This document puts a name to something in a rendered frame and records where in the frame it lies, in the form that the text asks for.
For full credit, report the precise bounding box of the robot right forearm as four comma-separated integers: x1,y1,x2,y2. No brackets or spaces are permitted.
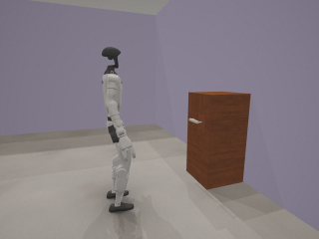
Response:
108,101,127,138

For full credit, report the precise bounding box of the drawer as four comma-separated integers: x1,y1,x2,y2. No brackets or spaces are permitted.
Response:
188,111,209,131

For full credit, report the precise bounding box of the right robot hand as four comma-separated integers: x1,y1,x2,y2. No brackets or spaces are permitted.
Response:
119,135,136,162

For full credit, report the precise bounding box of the humanoid robot head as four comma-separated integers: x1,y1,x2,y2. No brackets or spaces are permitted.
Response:
102,47,121,75

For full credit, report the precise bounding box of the handle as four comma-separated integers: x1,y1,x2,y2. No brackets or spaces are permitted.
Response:
188,119,202,123

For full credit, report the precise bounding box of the cabinet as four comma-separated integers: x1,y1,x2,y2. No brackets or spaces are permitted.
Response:
186,92,251,190

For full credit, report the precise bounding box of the robot right upper arm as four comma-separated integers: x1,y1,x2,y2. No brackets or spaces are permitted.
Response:
106,74,119,109

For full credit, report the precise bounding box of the robot left foot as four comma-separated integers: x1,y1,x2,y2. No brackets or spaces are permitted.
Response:
107,190,129,199

